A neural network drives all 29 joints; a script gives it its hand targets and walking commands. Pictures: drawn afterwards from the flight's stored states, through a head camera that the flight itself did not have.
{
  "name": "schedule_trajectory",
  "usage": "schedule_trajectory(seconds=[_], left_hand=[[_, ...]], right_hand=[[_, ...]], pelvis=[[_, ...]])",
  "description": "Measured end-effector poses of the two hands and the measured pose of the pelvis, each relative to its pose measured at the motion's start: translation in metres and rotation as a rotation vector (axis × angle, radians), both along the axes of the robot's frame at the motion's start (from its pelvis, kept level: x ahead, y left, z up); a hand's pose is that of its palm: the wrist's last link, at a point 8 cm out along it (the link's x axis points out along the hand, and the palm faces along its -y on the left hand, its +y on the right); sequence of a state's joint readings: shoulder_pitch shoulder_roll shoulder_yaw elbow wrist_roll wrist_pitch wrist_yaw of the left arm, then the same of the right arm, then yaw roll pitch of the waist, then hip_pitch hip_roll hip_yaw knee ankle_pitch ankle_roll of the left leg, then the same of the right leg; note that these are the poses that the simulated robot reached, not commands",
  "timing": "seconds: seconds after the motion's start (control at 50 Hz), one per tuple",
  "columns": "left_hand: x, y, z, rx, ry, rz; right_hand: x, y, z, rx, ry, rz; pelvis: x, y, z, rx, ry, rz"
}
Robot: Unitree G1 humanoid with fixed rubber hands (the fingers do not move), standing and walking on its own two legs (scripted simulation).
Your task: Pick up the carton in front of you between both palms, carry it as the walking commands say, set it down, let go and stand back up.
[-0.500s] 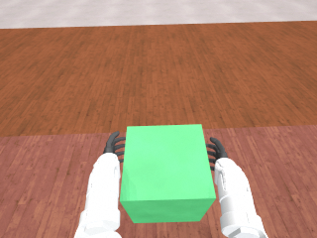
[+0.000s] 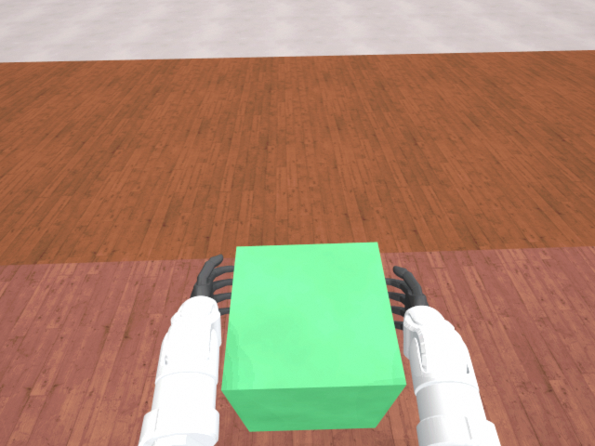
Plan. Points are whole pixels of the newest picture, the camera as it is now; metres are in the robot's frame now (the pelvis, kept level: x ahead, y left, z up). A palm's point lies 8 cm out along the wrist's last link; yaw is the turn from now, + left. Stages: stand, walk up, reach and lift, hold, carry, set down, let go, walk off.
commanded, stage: reach and lift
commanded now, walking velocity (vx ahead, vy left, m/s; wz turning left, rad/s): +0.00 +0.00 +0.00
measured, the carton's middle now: (309, 342) +0.29 +0.00 -0.06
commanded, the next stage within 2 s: hold in 0.18 s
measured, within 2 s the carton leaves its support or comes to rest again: neither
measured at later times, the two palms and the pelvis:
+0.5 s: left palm (195, 308) +0.28 +0.16 +0.05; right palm (416, 318) +0.27 -0.14 +0.04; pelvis -0.01 +0.00 +0.00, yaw +0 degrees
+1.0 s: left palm (194, 298) +0.29 +0.16 +0.06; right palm (412, 304) +0.29 -0.14 +0.05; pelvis +0.00 +0.00 -0.01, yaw +2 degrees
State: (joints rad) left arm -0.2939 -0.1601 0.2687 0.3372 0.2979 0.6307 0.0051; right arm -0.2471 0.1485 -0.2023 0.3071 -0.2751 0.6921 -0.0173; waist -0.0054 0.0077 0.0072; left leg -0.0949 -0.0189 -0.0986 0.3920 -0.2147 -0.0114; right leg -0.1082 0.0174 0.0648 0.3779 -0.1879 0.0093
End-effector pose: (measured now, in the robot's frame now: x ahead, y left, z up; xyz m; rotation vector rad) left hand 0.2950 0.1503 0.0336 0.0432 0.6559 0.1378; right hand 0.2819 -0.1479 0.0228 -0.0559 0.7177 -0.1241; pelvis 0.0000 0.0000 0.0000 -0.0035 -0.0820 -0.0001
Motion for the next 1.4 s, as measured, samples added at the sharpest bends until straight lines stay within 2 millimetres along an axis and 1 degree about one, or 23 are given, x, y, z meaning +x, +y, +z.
schedule_trajectory(seconds=[0.2,0.38,0.52,0.68,0.86,0.96,1.0,1.06,1.1,1.16,1.22,1.28,1.34,1.4], left_hand=[[-0.001,0.002,0.005,0.002,-0.004,-0.006],[-0.010,0.005,0.021,0.003,-0.033,0.003],[-0.016,0.005,0.019,0.002,-0.007,0.014],[-0.016,0.003,0.021,-0.001,-0.017,0.025],[-0.012,0.003,0.022,0.000,-0.021,0.029],[-0.007,0.005,0.021,-0.015,-0.028,0.033],[-0.002,0.009,0.021,-0.026,-0.039,0.038],[0.007,0.021,0.026,-0.042,-0.062,0.054],[0.014,0.030,0.031,-0.054,-0.075,0.067],[0.030,0.037,0.043,-0.064,-0.064,0.079],[0.049,0.036,0.053,-0.078,-0.054,0.081],[0.070,0.027,0.059,-0.091,-0.072,0.086],[0.090,0.020,0.058,-0.078,-0.081,0.071],[0.104,0.024,0.053,-0.085,-0.031,0.084]], right_hand=[[-0.003,0.002,0.005,-0.003,-0.004,-0.005],[-0.009,0.006,0.021,-0.007,-0.033,0.006],[-0.013,0.005,0.019,-0.004,-0.007,0.011],[-0.012,0.004,0.020,0.004,-0.017,0.006],[-0.008,0.004,0.022,0.003,-0.021,0.008],[-0.002,0.005,0.023,-0.003,-0.028,0.008],[0.004,0.009,0.026,0.001,-0.039,0.005],[0.017,0.021,0.034,0.012,-0.062,0.002],[0.028,0.030,0.041,0.021,-0.075,0.002],[0.044,0.037,0.050,0.028,-0.063,0.006],[0.061,0.036,0.057,0.038,-0.053,-0.004],[0.079,0.027,0.062,0.055,-0.070,-0.020],[0.098,0.019,0.060,0.075,-0.082,-0.038],[0.117,0.022,0.060,0.071,-0.033,-0.030]], pelvis=[[0.000,0.005,0.000,0.000,-0.014,-0.005],[-0.002,0.005,0.002,0.002,-0.036,-0.011],[-0.010,0.003,0.000,0.002,-0.053,-0.008],[-0.016,0.000,-0.001,0.002,-0.051,-0.006],[-0.014,-0.001,-0.001,0.002,-0.050,-0.004],[-0.007,0.000,-0.004,-0.005,0.026,0.022],[-0.002,0.003,-0.005,-0.004,0.053,0.040],[0.009,0.012,-0.008,0.005,0.082,0.041],[0.019,0.018,-0.009,0.006,0.103,0.022],[0.038,0.021,-0.004,-0.012,0.136,0.003],[0.060,0.021,0.001,-0.030,0.160,0.002],[0.087,0.016,-0.003,-0.032,0.166,0.009],[0.116,0.013,-0.011,-0.039,0.169,0.039],[0.146,0.014,-0.007,-0.020,0.179,0.057]])
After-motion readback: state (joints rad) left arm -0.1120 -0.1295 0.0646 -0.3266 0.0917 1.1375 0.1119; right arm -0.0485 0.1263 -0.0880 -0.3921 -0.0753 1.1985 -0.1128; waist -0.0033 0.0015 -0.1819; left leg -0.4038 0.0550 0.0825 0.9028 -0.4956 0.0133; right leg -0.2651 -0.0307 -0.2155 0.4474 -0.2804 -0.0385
